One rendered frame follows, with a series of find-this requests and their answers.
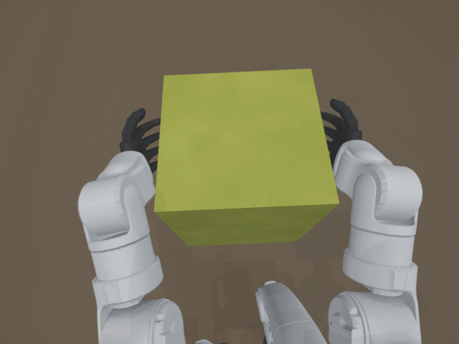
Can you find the left robot forearm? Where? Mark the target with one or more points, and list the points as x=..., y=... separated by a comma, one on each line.
x=113, y=216

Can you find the robot left upper arm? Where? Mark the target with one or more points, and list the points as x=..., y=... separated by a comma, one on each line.
x=148, y=322

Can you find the right robot thigh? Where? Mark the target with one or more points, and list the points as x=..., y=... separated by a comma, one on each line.
x=289, y=321

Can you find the robot left hand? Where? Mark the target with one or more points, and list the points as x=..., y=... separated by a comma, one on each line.
x=132, y=137

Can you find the carton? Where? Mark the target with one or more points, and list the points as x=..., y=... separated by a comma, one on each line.
x=242, y=157

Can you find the robot right hand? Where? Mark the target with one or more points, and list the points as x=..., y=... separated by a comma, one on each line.
x=346, y=129

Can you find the robot right upper arm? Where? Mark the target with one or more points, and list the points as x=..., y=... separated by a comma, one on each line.
x=368, y=318

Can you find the right robot forearm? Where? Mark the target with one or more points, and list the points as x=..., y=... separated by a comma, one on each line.
x=385, y=203

